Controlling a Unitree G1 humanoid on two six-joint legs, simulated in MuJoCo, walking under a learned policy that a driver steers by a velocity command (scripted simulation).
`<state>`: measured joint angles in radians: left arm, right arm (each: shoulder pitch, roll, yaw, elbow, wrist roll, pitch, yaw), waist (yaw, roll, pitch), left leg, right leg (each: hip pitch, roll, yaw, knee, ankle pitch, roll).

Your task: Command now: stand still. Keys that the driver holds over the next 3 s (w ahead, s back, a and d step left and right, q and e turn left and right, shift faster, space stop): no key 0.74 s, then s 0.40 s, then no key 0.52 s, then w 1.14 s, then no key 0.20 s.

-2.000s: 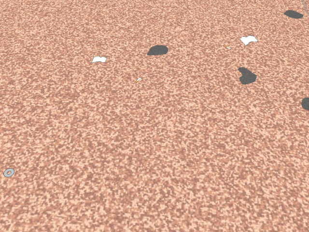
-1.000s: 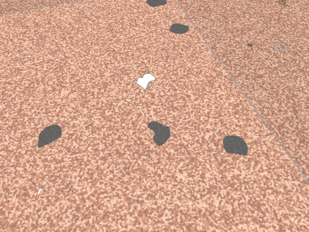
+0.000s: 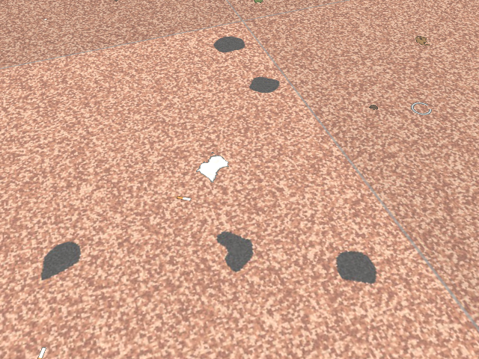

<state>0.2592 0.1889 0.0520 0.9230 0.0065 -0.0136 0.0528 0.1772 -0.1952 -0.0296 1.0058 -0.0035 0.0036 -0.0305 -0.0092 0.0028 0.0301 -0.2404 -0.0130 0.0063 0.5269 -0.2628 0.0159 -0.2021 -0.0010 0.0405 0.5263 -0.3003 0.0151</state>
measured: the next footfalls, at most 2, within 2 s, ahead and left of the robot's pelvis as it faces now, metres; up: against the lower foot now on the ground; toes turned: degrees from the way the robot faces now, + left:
right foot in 1.14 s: -0.05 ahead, -0.15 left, +0.00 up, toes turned +1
left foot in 1.62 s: -0.16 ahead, +0.06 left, +0.00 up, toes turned +0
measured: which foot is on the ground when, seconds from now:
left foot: down 0.00-1.00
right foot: down 0.00-0.92, up 0.94-1.00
